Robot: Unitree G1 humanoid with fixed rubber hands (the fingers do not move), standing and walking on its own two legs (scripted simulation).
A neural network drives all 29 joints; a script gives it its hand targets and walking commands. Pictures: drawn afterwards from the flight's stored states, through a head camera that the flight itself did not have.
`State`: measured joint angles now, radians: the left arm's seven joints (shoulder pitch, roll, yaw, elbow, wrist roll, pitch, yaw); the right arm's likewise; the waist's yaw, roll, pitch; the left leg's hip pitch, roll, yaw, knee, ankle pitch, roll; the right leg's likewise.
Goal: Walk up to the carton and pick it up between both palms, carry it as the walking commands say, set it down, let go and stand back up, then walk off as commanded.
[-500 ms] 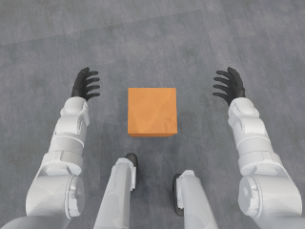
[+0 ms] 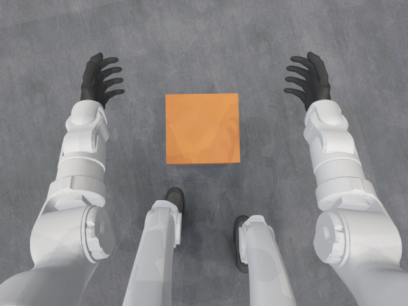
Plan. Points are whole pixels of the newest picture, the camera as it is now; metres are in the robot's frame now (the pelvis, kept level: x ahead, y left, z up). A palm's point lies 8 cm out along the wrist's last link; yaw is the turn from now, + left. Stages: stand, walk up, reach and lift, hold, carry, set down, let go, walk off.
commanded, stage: reach and lift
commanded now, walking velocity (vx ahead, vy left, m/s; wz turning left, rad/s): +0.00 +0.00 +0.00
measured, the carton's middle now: (201, 134) +0.45 +0.05 -0.49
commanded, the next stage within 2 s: none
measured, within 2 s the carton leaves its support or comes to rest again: neither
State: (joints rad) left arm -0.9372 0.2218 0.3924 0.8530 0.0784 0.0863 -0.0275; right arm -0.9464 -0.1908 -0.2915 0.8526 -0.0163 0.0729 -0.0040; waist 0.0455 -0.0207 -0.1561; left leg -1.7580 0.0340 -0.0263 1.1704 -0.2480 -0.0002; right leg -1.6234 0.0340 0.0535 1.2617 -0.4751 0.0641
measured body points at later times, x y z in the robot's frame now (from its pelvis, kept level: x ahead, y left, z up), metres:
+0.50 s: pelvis -0.03 -0.01 -0.14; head +0.30 +0.02 +0.16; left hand +0.46 +0.25 -0.29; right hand +0.50 -0.15 -0.28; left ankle +0.11 +0.12 -0.59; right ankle +0.03 -0.15 -0.59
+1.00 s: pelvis -0.05 -0.01 -0.23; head +0.32 +0.01 +0.02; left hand +0.45 +0.25 -0.43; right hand +0.49 -0.14 -0.42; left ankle +0.11 +0.12 -0.59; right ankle +0.03 -0.15 -0.59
